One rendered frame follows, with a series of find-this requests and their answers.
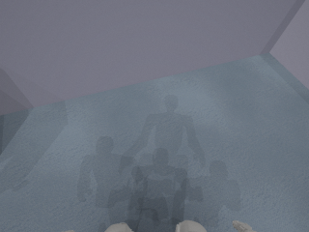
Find right robot thigh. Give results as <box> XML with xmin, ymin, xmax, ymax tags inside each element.
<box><xmin>175</xmin><ymin>220</ymin><xmax>207</xmax><ymax>232</ymax></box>

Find robot right hand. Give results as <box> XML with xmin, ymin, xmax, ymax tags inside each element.
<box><xmin>232</xmin><ymin>220</ymin><xmax>256</xmax><ymax>232</ymax></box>

